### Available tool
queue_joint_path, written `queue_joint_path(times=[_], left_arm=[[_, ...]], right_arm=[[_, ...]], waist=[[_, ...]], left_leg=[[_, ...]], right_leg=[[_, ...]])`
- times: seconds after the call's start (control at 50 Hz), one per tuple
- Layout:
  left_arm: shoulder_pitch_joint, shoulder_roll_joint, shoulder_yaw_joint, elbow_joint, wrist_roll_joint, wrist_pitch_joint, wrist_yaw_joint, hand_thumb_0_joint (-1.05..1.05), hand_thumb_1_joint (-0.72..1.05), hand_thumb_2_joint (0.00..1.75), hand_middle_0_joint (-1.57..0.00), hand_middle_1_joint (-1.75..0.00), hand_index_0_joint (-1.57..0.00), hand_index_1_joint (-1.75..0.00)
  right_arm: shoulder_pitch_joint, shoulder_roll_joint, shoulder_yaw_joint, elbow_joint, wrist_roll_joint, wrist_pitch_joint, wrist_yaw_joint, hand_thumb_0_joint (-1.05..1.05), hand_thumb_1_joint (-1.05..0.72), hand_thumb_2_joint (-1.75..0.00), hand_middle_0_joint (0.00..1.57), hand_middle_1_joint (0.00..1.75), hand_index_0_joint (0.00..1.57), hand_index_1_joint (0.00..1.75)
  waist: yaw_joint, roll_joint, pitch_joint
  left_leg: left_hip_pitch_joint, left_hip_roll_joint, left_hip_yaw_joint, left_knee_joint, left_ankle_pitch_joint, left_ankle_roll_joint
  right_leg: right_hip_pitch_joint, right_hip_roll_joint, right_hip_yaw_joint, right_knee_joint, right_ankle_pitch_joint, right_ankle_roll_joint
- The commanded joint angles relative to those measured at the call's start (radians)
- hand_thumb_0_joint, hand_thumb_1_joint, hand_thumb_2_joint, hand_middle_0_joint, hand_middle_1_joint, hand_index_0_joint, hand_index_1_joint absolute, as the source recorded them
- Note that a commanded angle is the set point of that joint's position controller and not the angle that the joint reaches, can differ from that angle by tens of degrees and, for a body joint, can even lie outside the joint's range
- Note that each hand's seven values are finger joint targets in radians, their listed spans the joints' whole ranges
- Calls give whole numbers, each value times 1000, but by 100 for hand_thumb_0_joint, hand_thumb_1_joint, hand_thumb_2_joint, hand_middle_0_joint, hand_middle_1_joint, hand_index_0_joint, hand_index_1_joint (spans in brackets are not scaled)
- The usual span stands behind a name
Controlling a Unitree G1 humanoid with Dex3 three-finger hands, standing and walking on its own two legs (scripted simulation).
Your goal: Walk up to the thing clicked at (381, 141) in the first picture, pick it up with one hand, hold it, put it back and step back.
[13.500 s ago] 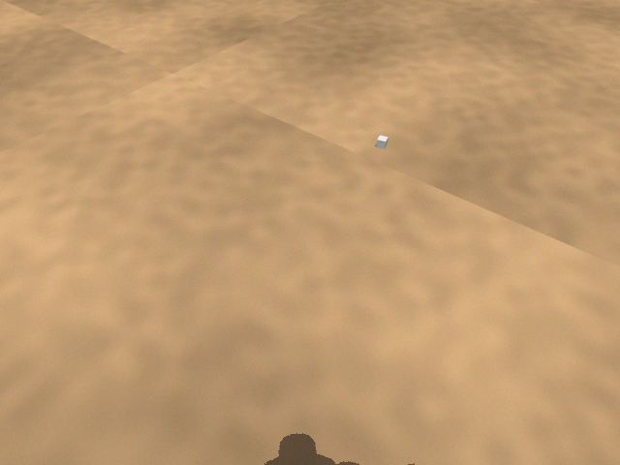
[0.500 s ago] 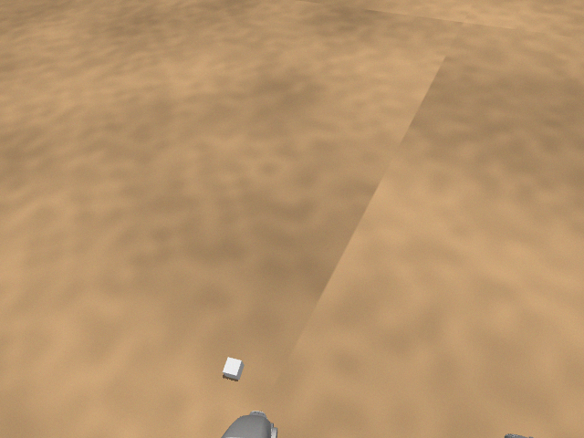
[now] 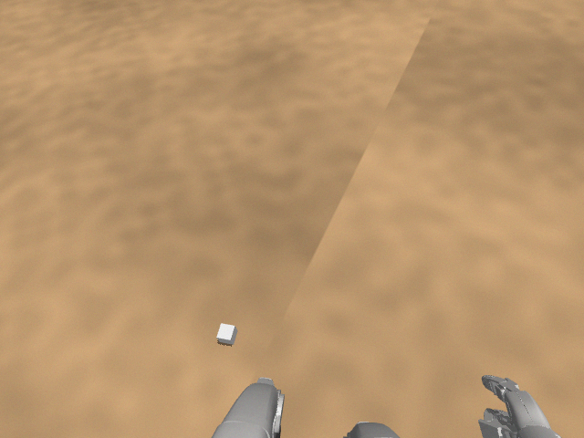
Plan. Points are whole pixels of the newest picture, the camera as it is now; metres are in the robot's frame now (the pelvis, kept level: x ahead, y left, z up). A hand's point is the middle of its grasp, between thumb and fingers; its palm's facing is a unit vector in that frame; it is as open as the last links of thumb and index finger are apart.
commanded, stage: walk up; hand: left
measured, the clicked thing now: (227, 334) +0.50 +0.29 -0.72
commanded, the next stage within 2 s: stand in 1.18 s
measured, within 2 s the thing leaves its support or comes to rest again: neither
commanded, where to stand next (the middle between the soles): +0.12 +0.05 m, yaw +1 degrees
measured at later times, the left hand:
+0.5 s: hand out of the picture +0.02 +0.28 -0.12, palm faces +0.08 -0.92 -0.39, open 7.4 cm
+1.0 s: hand out of the picture +0.07 +0.29 -0.11, palm faces +0.04 -0.92 -0.38, open 7.4 cm
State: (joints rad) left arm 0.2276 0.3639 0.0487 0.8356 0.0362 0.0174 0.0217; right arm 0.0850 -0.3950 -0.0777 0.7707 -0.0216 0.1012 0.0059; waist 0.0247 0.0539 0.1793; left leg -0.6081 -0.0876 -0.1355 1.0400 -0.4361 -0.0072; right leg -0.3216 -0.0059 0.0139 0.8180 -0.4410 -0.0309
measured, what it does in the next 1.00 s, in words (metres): steps on the spot: left foot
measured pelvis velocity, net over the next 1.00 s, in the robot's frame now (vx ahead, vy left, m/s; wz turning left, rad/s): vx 0.00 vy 0.02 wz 0.05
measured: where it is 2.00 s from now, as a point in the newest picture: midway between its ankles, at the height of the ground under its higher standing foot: outside the picture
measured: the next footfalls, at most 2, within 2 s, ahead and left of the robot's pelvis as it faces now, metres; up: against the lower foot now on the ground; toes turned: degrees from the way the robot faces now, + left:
left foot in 0.24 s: +0.01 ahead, +0.15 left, +0.00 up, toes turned +4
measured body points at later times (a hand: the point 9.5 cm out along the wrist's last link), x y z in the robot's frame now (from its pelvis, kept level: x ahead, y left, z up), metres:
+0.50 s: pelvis -0.02 +0.01 +0.02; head -0.02 +0.00 +0.46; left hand +0.02 +0.33 -0.10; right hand +0.09 -0.29 -0.11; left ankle -0.04 +0.16 -0.70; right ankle +0.02 -0.11 -0.71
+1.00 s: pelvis +0.00 +0.02 +0.03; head +0.01 +0.02 +0.48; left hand +0.07 +0.34 -0.09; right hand +0.11 -0.27 -0.10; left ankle -0.03 +0.15 -0.71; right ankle +0.02 -0.11 -0.71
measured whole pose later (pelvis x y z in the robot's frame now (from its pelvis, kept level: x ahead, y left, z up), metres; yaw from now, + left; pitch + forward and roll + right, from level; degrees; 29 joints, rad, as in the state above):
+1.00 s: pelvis +0.00 +0.02 +0.03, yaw +3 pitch -3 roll +0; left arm 0.10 0.37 0.00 1.09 0.00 -0.03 0.01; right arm 0.10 -0.36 -0.02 1.07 0.00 0.00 0.01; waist 0.00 0.01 0.06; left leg -0.12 0.01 0.01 0.45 -0.28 -0.01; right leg -0.20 -0.02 0.03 0.47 -0.23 0.02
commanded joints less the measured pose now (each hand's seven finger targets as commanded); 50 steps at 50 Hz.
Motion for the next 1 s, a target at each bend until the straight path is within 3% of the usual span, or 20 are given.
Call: queue_joint_path(times=[0.0, 0.12, 0.16, 0.2, 0.22, 0.24, 0.26, 0.28, 0.32, 0.4, 0.42, 0.44, 0.46, 0.48, 0.54, 0.58, 0.6, 0.68, 0.76, 0.98], left_arm=[[-119, 293, 112, -114, 6, -45, 29, 0, 90, 90, -20, -30, -20, -30], [60, 285, 107, -80, 19, -59, 7, 0, 90, 90, -20, -30, -20, -30], [61, 303, 103, -79, 8, -51, -6, 0, 90, 90, -20, -30, -20, -30], [15, 293, 85, -86, -8, -36, -17, 0, 90, 90, -20, -30, -20, -30], [31, 232, 61, -88, -12, -33, -17, 0, 90, 90, -20, -30, -20, -30], [31, 154, 36, -99, -28, -32, -21, 0, 90, 90, -20, -30, -20, -30], [-59, 240, 60, -88, -27, -31, -9, 0, 90, 90, -20, -30, -20, -30], [-76, 266, 66, -77, -23, -35, -7, 0, 90, 90, -20, -30, -20, -30], [-15, 219, 52, -39, -39, -49, -15, 0, 90, 90, -20, -30, -20, -30], [51, 211, 53, 37, -25, -70, -15, 0, 90, 90, -20, -30, -20, -30], [64, 236, 58, 45, -16, -74, -10, 0, 90, 90, -20, -30, -20, -30], [54, 292, 64, 43, -8, -84, -6, 0, 90, 90, -20, -30, -20, -30], [13, 347, 69, 47, -11, -83, -11, 0, 90, 90, -20, -30, -20, -30], [-52, 339, 65, 27, -7, -81, -14, 0, 90, 90, -20, -30, -20, -30], [-112, 269, 36, 43, -17, -73, -16, 0, 90, 90, -20, -30, -20, -30], [-97, 209, 16, 56, -30, -69, -23, 0, 90, 90, -20, -30, -20, -30], [-87, 207, 17, 77, -32, -70, -24, 0, 90, 90, -20, -30, -20, -30], [-90, 235, 20, 118, -34, -91, -16, 0, 90, 90, -20, -30, -20, -30], [-109, 231, 10, 143, -40, -92, -7, 0, 90, 90, -20, -30, -20, -30], [-168, 214, -6, 202, -34, -71, -6, 0, 90, 90, -20, -30, -20, -30]], right_arm=[[120, -187, -69, -56, 13, -45, -2, 0, -90, -90, 20, 30, 20, 30], [36, -188, -36, -26, -4, -85, 7, 0, -90, -90, 20, 30, 20, 30], [53, -181, -29, -1, -7, -100, 13, 0, -90, -90, 20, 30, 20, 30], [176, -160, -28, 60, -6, -123, 5, 0, -90, -90, 20, 30, 20, 30], [217, -181, -39, 80, -13, -135, -4, 0, -90, -90, 20, 30, 20, 30], [208, -249, -46, 69, -23, -145, -11, 0, -90, -90, 20, 30, 20, 30], [191, -351, -59, 64, -12, -144, -9, 0, -90, -90, 20, 30, 20, 30], [167, -322, -55, 62, -6, -147, -7, 0, -90, -90, 20, 30, 20, 30], [99, -249, -23, 54, -7, -150, -10, 0, -90, -90, 20, 30, 20, 30], [58, -219, -3, 60, 8, -127, -1, 0, -90, -90, 20, 30, 20, 30], [69, -186, 10, 58, 17, -121, -2, 0, -90, -90, 20, 30, 20, 30], [75, -151, 15, 56, 23, -115, 0, 0, -90, -90, 20, 30, 20, 30], [84, -162, 7, 75, 19, -107, -9, 0, -90, -90, 20, 30, 20, 30], [118, -177, -2, 103, 13, -107, -9, 0, -90, -90, 20, 30, 20, 30], [146, -160, -1, 150, 13, -127, -2, 0, -90, -90, 20, 30, 20, 30], [95, -211, -9, 139, -2, -140, -1, 0, -90, -90, 20, 30, 20, 30], [40, -219, -4, 136, 6, -140, 2, 0, -90, -90, 20, 30, 20, 30], [21, -182, 13, 166, 7, -136, 2, 0, -90, -90, 20, 30, 20, 30], [19, -184, 11, 194, 16, -135, -3, 0, -90, -90, 20, 30, 20, 30], [-42, -179, 5, 249, 15, -119, -4, 0, -90, -90, 20, 30, 20, 30]], waist=[[-64, -166, -123], [77, -251, -150], [65, -287, -129], [-21, -229, -168], [-41, -130, -216], [-35, 93, -210], [-75, 111, -145], [-62, 48, -90], [-17, 84, -92], [10, 115, -132], [18, 55, -142], [7, -88, -142], [-9, -168, -128], [-37, -154, -103], [-66, -155, -112], [-36, -62, -129], [-11, -50, -120], [-15, -27, -159], [-22, -34, -251], [-23, -50, -200]], left_leg=[[44, -30, -62, 319, 29, -22], [38, 60, 50, -218, -90, -26], [170, 59, 119, -383, -144, -10], [432, 33, 174, -674, 110, 15], [584, 72, 89, -701, 168, 31], [619, 283, -288, -775, 27, 103], [420, 435, -461, -773, -54, 244], [338, 445, -424, -768, -11, 281], [420, 331, -198, -680, 229, 222], [250, 219, -19, -552, 258, 111], [188, 203, -6, -506, 187, 82], [119, 115, 46, -388, 60, 40], [205, 76, 102, -271, -119, 34], [279, 102, 87, -249, -109, 30], [427, 112, 90, -528, 76, 47], [412, 228, -110, -686, 27, 91], [339, 269, -135, -705, -33, 113], [336, 179, 32, -622, 225, 57], [463, 192, 58, -605, 439, 53], [469, 207, 64, -703, 326, 54]], right_leg=[[-42, -240, 214, -379, 313, -162], [279, -240, 249, -406, -93, -165], [198, -236, 214, -396, -11, -164], [82, -198, 120, -270, 198, -117], [-6, -164, 71, -127, 277, -70], [-197, -57, 1, 18, 106, 9], [-190, -15, 24, 80, -181, 19], [-139, -35, 71, 136, -165, 11], [-132, -50, 58, 7, -96, 8], [197, 23, -49, -341, 171, 9], [261, -17, 38, -363, 207, -4], [241, -171, 299, -456, 103, -65], [82, -311, 438, -542, -78, -162], [-9, -341, 454, -541, -93, -202], [-79, -202, 219, -443, 56, -88], [-74, -77, 106, -336, 114, -11], [-3, -36, 60, -331, 73, 0], [156, -106, 132, -386, 327, -25], [190, -119, 101, -358, 562, -22], [190, -99, 89, -417, 446, -4]])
